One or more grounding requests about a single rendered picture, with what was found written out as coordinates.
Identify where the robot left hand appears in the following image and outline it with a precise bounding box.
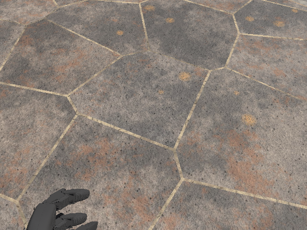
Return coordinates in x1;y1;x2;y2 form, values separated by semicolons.
23;188;98;230

